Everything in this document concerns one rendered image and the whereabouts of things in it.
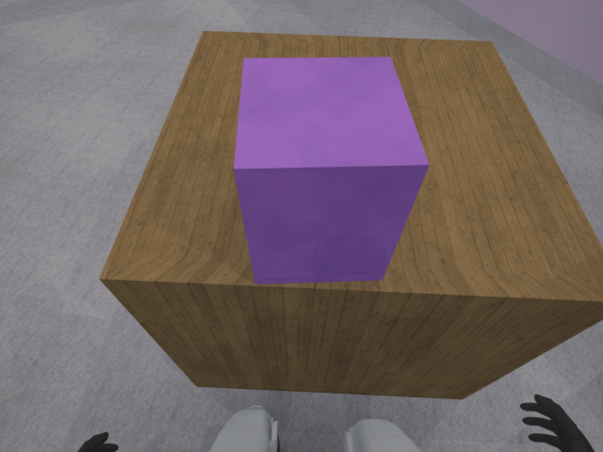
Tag right robot hand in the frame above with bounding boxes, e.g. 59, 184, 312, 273
520, 395, 595, 452

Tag right robot thigh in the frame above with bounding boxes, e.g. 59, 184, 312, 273
344, 419, 420, 452

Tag left robot thigh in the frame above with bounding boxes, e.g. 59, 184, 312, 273
209, 409, 278, 452

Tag pedestal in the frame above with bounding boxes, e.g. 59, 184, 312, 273
99, 31, 603, 399

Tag carton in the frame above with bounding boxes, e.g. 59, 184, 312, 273
234, 56, 430, 284

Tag robot thigh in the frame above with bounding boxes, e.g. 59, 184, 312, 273
209, 409, 278, 452
344, 419, 420, 452

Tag left robot hand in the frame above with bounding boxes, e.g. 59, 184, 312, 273
77, 432, 119, 452

